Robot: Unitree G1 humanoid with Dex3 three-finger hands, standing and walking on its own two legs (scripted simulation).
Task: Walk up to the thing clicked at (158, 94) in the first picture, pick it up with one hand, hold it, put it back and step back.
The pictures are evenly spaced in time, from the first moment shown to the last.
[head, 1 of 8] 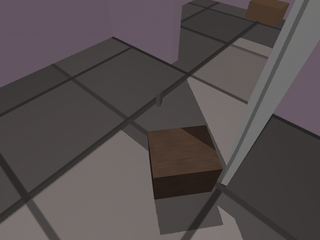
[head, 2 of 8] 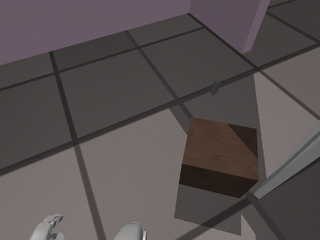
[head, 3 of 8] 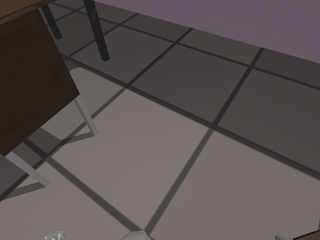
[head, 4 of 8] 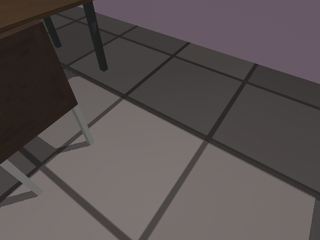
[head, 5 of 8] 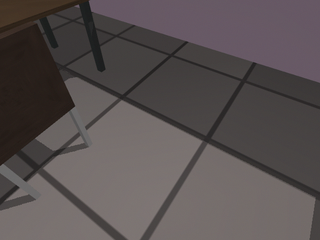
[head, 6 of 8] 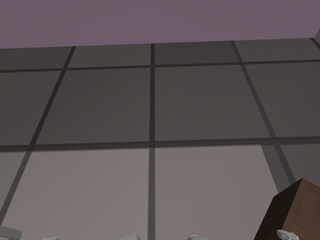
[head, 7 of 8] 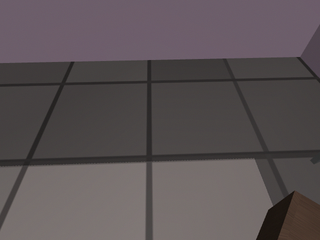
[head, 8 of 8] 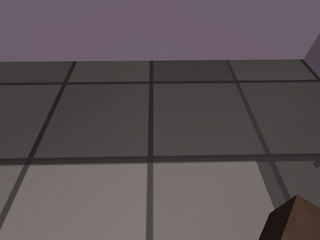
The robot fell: no
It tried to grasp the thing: no
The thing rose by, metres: 0.00
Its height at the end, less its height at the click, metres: +0.00
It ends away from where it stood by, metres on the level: 0.00
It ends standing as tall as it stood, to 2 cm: yes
